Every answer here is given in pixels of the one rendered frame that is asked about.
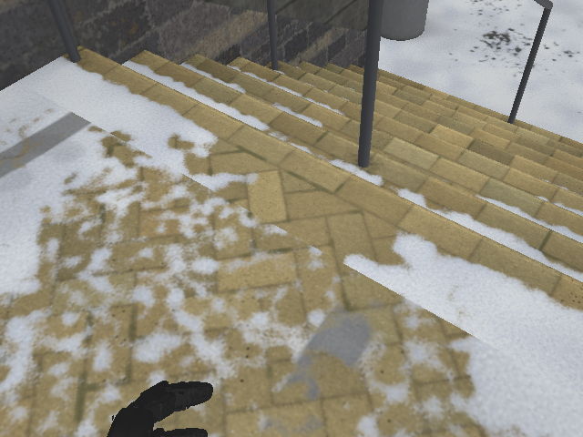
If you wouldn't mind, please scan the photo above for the left robot hand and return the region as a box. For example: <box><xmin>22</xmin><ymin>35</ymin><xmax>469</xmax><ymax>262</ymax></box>
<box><xmin>107</xmin><ymin>381</ymin><xmax>213</xmax><ymax>437</ymax></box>

